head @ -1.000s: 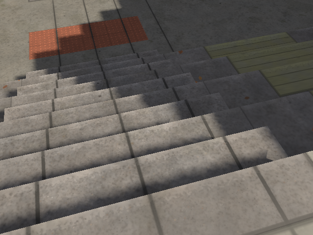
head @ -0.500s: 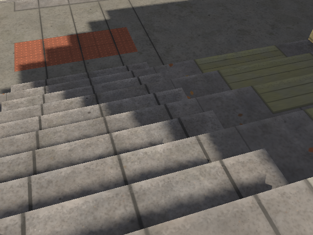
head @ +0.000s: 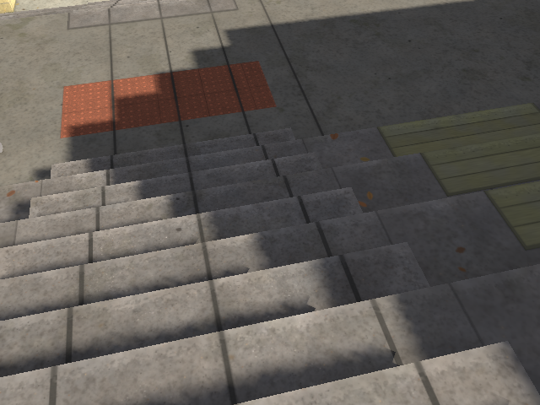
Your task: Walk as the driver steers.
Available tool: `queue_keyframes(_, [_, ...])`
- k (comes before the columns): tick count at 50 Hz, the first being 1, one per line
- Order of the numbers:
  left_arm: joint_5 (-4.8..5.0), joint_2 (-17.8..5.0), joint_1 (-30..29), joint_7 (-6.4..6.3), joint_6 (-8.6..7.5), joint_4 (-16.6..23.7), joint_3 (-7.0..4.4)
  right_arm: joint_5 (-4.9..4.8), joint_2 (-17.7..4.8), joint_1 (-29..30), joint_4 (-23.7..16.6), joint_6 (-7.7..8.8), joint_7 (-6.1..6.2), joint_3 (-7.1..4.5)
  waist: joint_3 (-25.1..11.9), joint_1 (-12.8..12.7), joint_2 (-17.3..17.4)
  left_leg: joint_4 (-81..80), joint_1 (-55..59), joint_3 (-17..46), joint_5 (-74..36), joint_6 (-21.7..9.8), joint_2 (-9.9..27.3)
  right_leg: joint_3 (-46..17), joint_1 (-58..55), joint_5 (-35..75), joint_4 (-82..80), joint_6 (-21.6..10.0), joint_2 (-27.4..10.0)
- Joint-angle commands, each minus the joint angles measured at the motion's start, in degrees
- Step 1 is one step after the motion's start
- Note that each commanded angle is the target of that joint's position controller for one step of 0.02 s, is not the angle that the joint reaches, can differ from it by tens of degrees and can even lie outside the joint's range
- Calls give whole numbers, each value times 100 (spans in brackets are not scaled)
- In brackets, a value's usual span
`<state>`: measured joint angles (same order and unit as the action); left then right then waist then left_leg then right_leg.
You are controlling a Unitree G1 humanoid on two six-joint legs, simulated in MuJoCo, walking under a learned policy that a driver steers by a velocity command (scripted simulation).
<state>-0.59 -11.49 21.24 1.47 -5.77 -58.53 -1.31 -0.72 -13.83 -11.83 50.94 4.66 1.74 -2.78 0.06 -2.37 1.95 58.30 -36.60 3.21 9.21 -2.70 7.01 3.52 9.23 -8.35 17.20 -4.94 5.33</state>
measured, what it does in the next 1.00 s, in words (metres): goes down: left foot, then right foot 0.14 m lower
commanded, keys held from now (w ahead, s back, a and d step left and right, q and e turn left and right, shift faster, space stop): w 0.72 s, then w+q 0.28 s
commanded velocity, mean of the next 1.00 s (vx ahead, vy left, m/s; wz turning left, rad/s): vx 0.50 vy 0.00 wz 0.07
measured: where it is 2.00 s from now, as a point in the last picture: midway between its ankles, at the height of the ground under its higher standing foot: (259, 334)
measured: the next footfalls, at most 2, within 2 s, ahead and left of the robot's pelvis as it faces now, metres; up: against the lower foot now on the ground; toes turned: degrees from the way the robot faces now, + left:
left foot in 0.24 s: +0.23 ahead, +0.16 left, +0.00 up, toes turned +2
right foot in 0.76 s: +0.52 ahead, -0.09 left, -0.14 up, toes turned -1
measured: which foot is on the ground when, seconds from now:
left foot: up 0.00-0.22, down 0.24-0.76, up 0.78-1.00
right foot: down 0.00-0.24, up 0.26-0.74, down 0.76-1.00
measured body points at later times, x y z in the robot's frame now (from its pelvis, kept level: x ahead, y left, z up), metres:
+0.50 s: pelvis +0.24 +0.05 -0.01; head +0.24 +0.06 +0.44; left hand +0.39 +0.30 -0.13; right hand +0.18 -0.18 -0.15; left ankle +0.19 +0.15 -0.74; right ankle +0.33 -0.10 -0.68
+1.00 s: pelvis +0.49 -0.02 -0.17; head +0.49 -0.03 +0.28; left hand +0.47 +0.22 -0.31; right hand +0.55 -0.26 -0.31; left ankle +0.54 +0.18 -0.79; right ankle +0.48 -0.09 -0.89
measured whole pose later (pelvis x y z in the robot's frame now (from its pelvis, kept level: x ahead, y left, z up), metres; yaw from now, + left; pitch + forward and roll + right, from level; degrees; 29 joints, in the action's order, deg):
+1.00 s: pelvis +0.49 -0.02 -0.17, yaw +5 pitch +2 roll -2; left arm -1.2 -9.2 21.5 1.6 -5.1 -59.1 -2.3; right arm -1.2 -11.5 -19.1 51.6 1.8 2.5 -4.5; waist -2.7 0.8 3.1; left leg 72.0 -43.7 9.6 9.3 -1.6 3.9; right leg 8.1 17.7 -21.6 37.4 -4.6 2.3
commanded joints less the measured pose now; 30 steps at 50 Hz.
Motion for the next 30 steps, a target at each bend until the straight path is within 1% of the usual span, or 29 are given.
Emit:
queue_keyframes(1, [-29,-906,-203,-123,-69,343,-161,106,-90,5,-266,10,-34,-20,214,221,-464,-1197,580,-154,-1054,93,-51,-894,780,1216,-884,-821,-1364])
queue_keyframes(2, [6,-965,-152,-140,-60,313,-174,80,-100,139,-300,9,-55,-25,170,205,-486,-1500,834,-213,-1271,118,-145,-746,831,1286,-865,-776,-1283])
queue_keyframes(3, [-84,-1060,85,-132,-90,221,-211,71,-211,-309,-38,19,-108,-107,-173,283,-447,-810,1166,-195,-1824,151,-175,-772,722,1542,-533,-848,-1448])
queue_keyframes(4, [-20,-963,121,-127,-94,210,-193,68,-278,-327,-20,19,-139,-126,-114,299,-413,-742,886,-134,-1719,126,-124,-793,544,1503,-400,-876,-1520])
queue_keyframes(6, [68,-718,307,-122,-60,140,-138,68,-341,258,-226,36,-166,-125,257,115,-352,-823,214,-120,-1278,7,-72,-998,137,1354,-163,-893,-1689])
queue_keyframes(7, [73,-677,464,-123,-26,89,-126,72,-289,484,-326,64,-200,-103,336,38,-390,-894,-90,-146,-1019,-47,-61,-1101,-181,1374,36,-906,-1776])
queue_keyframes(8, [55,-716,569,-129,13,80,-138,79,-288,657,-407,103,-248,-92,384,-25,-434,-969,-275,-197,-701,-94,-79,-1197,-418,1398,236,-925,-1868])
queue_keyframes(9, [52,-746,623,-123,43,94,-149,54,-292,667,-451,136,-313,-95,346,-5,-477,-1088,-288,-215,-355,-152,-100,-1290,-575,1510,464,-954,-1973])
queue_keyframes(10, [51,-824,522,-125,82,149,-165,29,-340,516,-433,180,-357,-111,284,96,-517,-1255,58,-333,-80,-204,-192,-1282,-479,1798,712,-919,-1993])
queue_keyframes(11, [79,-870,212,-116,117,268,-155,-13,-437,-91,-278,210,-396,-169,58,434,-645,-1570,1100,-500,28,-300,-397,-1096,-7,2514,1182,-818,-1824])
queue_keyframes(12, [142,-863,-137,-122,132,354,-139,27,-589,-1276,149,252,-425,-283,-372,1014,-536,-1916,2665,-717,-375,-415,-674,-815,660,3218,2328,-667,-1470])
queue_keyframes(13, [204,-738,-238,-128,67,498,-99,63,-1112,-2281,414,286,-423,-442,-706,1412,290,-2732,3806,182,-578,-833,-28,-387,1658,2497,4389,-297,-789])
queue_keyframes(14, [154,-208,448,-97,-72,528,41,-44,-1245,-2188,323,264,-437,-392,-908,870,1652,-3329,4512,2321,-697,-1537,1153,-459,3072,-1946,6216,-29,-55])
queue_keyframes(15, [348,-405,380,-64,-234,563,-8,-80,-656,-2277,311,273,-470,-206,-806,868,1801,-3823,4654,3245,-1102,-1836,1452,-1235,4001,-2351,6698,-173,-12])
queue_keyframes(16, [491,-764,-237,-119,-221,795,-122,-60,-405,-1882,333,275,-488,-123,-236,687,959,-3853,4114,2961,-1071,-1723,1452,-1171,4496,-1872,6852,-230,-235])
queue_keyframes(17, [423,-718,-561,-178,-144,921,-112,-45,-409,-1491,216,257,-494,-91,-40,543,226,-3802,3609,2506,-1199,-1551,1400,-1152,4428,-1426,6589,-238,-474])
queue_keyframes(18, [301,-659,-516,-201,-39,906,-125,-21,-352,-1186,134,262,-486,-46,54,337,-85,-3864,3065,2078,-1157,-1429,1239,-1172,4085,-1026,6162,-173,-712])
queue_keyframes(19, [214,-651,-420,-170,65,924,-159,17,-268,-941,92,242,-450,1,63,112,-74,-3977,2597,1679,-895,-1291,997,-1147,3694,-794,5569,-139,-908])
queue_keyframes(20, [205,-597,-449,-143,143,975,-168,47,-246,-834,102,216,-396,23,155,-21,-20,-4177,2267,1394,-661,-1178,827,-1043,3427,-607,5031,-94,-1017])
queue_keyframes(21, [147,-471,-654,-135,188,1055,-128,103,-358,-884,179,182,-300,-15,159,-19,-11,-4241,2039,1084,-891,-1121,670,-804,3199,-280,4588,-19,-999])
queue_keyframes(22, [74,-382,-883,-129,200,1148,-89,110,-440,-972,231,164,-212,-26,182,30,30,-4285,1921,836,-1289,-1067,566,-638,3044,91,4100,32,-991])
queue_keyframes(23, [22,-360,-623,-74,202,961,-117,182,-544,-1218,349,168,-154,-72,-97,26,27,-3902,2063,695,-1559,-1051,526,-588,2853,907,4273,14,-982])
queue_keyframes(24, [65,-398,-719,-51,193,978,-125,141,-540,-1345,363,189,-117,-65,-80,80,-39,-3889,2171,594,-1688,-1012,499,-594,3019,1209,4014,11,-995])
queue_keyframes(25, [153,-540,-1311,-10,118,1198,-183,50,-415,-1755,450,248,-43,-41,124,336,49,-3754,2819,617,-797,-857,408,-875,3782,1892,3247,-42,-1084])
queue_keyframes(26, [114,-504,-1731,41,61,1328,-151,15,-348,-2015,514,269,-6,-11,151,529,219,-3604,3125,711,-467,-834,470,-851,4032,2221,2765,-74,-1080])
queue_keyframes(27, [39,-533,-2120,102,-15,1504,-138,-91,-279,-1903,438,277,70,22,324,557,177,-3498,2772,482,43,-711,266,-797,3640,2942,1795,-62,-1044])
queue_keyframes(28, [-29,-392,-2218,209,-25,1545,-103,-76,-354,-1811,364,233,90,14,295,617,68,-3439,1908,104,555,-600,2,-382,2518,3791,1238,-69,-748])
queue_keyframes(29, [-39,-264,-2325,289,-1,1589,-83,-48,-491,-1833,392,191,69,-30,238,697,107,-3369,1379,73,840,-586,-7,-218,1774,4100,1320,-73,-579])
queue_keyframes(30, [5,-255,-2333,328,28,1632,-82,-27,-506,-1823,424,154,36,-59,200,686,217,-3094,1099,52,1046,-578,2,-299,1398,4200,1429,-116,-587])
Keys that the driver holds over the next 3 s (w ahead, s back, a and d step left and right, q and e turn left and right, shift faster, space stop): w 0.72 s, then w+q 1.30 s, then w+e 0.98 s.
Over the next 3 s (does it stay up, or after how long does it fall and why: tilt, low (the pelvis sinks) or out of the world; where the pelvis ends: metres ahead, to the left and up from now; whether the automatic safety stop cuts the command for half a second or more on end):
stays up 1.35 0.35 -0.60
